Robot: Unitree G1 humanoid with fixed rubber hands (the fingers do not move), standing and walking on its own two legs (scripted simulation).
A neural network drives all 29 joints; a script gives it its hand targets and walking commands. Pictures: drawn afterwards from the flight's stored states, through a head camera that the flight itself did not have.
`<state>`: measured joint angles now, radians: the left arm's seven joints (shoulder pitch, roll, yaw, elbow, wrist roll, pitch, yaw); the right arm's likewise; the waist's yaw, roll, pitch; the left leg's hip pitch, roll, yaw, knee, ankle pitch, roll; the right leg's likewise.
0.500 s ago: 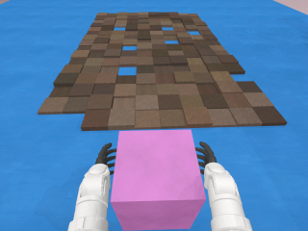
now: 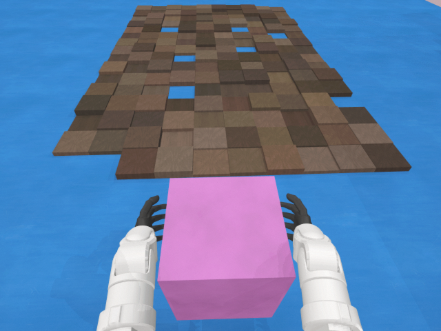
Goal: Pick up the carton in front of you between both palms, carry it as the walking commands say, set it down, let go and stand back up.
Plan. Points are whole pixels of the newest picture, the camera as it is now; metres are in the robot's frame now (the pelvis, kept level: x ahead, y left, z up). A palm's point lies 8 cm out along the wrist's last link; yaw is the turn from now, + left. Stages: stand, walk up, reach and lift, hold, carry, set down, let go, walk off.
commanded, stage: reach and lift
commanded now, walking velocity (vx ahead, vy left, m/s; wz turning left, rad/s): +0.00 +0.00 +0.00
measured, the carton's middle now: (223, 251) +0.29 +0.00 -0.04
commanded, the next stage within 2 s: hold in 0.38 s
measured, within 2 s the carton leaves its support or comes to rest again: neither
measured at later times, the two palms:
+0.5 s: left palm (143, 229) +0.29 +0.15 +0.05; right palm (305, 226) +0.29 -0.15 +0.05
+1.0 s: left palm (142, 229) +0.29 +0.15 +0.05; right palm (305, 227) +0.29 -0.15 +0.05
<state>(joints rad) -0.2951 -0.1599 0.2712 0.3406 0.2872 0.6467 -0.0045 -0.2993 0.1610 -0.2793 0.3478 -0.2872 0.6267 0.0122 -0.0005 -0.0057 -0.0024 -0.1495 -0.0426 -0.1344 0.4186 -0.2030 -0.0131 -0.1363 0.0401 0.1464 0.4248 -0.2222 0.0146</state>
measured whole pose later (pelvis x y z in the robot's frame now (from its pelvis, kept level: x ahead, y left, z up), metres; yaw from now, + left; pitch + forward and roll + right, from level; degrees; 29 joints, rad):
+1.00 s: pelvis +0.00 +0.00 +0.00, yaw +0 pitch -7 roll +0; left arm -0.29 -0.16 0.25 0.25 0.28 0.76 -0.01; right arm -0.30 0.16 -0.26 0.26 -0.28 0.74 0.02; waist 0.00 -0.01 0.02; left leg -0.07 -0.04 -0.13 0.37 -0.18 -0.01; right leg -0.06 0.03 0.14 0.38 -0.20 0.01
